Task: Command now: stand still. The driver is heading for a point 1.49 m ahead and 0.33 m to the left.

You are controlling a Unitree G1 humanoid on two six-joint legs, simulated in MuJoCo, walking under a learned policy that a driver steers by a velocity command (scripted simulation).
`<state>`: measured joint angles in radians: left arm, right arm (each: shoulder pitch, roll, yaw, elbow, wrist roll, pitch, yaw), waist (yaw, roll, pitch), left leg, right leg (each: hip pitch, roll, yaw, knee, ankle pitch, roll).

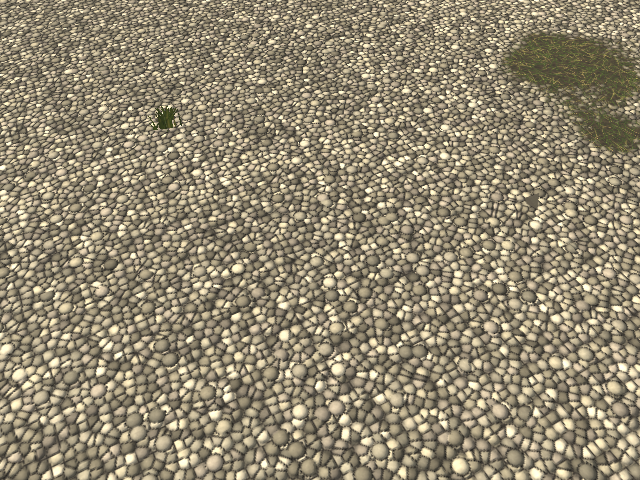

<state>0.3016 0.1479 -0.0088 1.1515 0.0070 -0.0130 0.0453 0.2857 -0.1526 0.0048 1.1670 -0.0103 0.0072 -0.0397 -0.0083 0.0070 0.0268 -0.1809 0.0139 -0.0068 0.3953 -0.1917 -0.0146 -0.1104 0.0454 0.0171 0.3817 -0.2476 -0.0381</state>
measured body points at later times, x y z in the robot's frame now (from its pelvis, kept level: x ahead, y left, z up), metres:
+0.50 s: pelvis +0.01 +0.00 +0.00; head +0.01 -0.01 +0.45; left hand -0.02 +0.21 -0.16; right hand -0.02 -0.22 -0.17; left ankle +0.01 +0.13 -0.74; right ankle -0.03 -0.10 -0.74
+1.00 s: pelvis +0.04 +0.01 -0.01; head +0.04 +0.02 +0.44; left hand -0.04 +0.23 -0.16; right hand +0.03 -0.21 -0.16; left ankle +0.02 +0.11 -0.72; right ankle -0.03 -0.10 -0.74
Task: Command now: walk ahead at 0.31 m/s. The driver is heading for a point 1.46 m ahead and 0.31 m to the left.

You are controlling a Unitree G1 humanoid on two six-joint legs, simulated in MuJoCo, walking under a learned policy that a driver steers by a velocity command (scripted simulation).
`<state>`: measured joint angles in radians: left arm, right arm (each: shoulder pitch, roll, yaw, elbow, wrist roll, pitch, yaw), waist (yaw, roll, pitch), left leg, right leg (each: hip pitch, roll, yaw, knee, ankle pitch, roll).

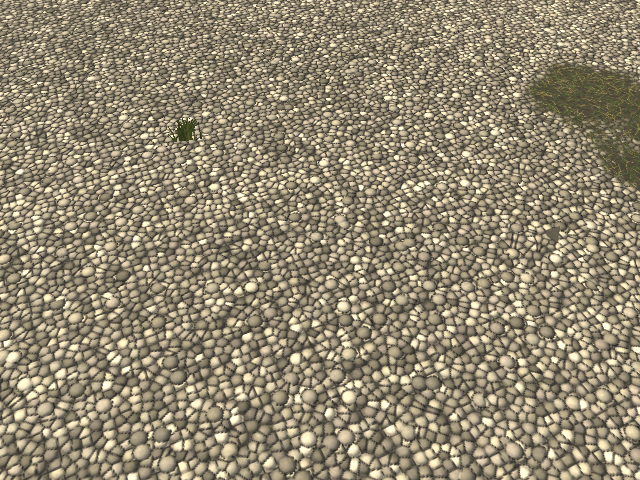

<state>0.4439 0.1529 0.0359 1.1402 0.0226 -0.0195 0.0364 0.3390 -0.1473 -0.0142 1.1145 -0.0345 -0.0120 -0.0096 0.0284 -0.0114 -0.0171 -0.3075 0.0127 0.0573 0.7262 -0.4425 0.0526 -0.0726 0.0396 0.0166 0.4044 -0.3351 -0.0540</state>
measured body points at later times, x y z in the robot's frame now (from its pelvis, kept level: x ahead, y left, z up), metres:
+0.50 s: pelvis +0.22 +0.04 -0.01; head +0.26 +0.05 +0.44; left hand +0.40 +0.25 -0.14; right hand +0.08 -0.16 -0.14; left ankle +0.04 +0.11 -0.74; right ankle +0.38 -0.04 -0.71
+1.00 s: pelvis +0.51 +0.03 +0.00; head +0.54 +0.03 +0.45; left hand +0.41 +0.25 -0.14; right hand +0.68 -0.18 -0.13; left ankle +0.68 +0.16 -0.70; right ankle +0.39 -0.02 -0.74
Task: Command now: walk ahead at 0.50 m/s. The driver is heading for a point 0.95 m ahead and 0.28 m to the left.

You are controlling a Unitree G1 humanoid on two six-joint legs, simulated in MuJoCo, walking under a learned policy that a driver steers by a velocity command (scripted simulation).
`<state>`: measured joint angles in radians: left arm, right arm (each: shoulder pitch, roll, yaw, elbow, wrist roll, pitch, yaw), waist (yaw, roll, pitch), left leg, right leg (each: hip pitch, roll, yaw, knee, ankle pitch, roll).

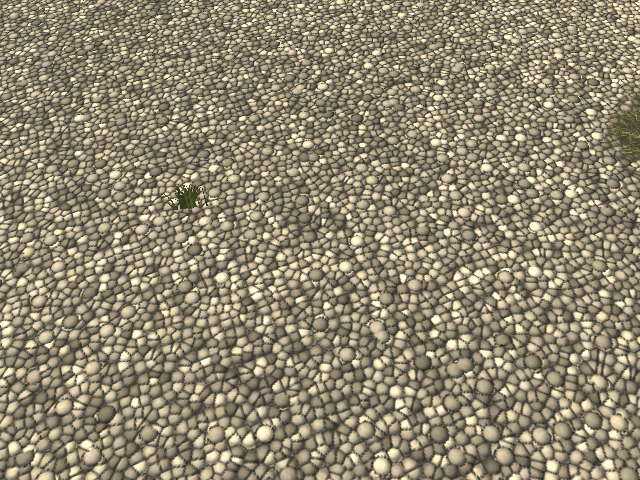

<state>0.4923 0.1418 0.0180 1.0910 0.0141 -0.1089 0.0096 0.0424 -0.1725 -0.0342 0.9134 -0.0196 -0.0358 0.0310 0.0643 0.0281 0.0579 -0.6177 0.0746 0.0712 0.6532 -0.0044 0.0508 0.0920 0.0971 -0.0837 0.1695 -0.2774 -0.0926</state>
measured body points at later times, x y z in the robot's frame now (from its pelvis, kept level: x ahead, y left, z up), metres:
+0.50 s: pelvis +0.28 +0.03 +0.01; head +0.31 +0.04 +0.45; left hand +0.43 +0.26 -0.13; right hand +0.20 -0.19 -0.14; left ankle +0.20 +0.09 -0.74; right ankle +0.43 -0.12 -0.68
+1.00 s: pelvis +0.55 -0.01 +0.01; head +0.57 -0.01 +0.46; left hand +0.48 +0.23 -0.13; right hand +0.70 -0.23 -0.13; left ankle +0.63 +0.16 -0.67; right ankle +0.51 -0.08 -0.74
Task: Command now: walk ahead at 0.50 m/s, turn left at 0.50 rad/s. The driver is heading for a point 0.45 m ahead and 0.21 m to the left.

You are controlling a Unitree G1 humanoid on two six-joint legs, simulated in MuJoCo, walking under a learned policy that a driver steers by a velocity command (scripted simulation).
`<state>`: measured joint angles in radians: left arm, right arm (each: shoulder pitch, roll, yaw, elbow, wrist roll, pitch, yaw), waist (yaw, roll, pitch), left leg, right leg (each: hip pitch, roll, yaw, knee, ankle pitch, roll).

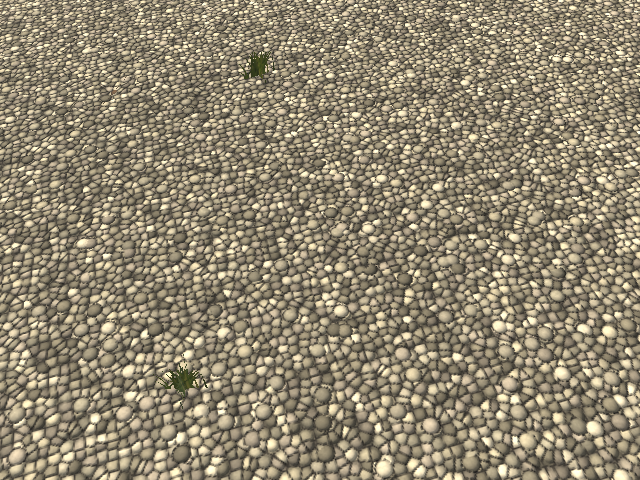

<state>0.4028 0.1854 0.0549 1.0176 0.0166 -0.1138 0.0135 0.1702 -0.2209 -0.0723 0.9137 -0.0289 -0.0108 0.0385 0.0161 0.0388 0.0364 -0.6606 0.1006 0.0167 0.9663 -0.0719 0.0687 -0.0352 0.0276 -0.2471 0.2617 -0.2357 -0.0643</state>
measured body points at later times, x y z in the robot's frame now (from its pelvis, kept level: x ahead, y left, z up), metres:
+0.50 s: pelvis +0.26 +0.07 +0.00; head +0.28 +0.09 +0.45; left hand +0.33 +0.35 -0.12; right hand +0.35 -0.19 -0.13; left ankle +0.22 +0.09 -0.75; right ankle +0.39 -0.09 -0.67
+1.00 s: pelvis +0.43 +0.08 -0.01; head +0.46 +0.08 +0.44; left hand +0.41 +0.34 -0.13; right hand +0.59 -0.12 -0.16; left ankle +0.36 +0.20 -0.71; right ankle +0.54 +0.05 -0.75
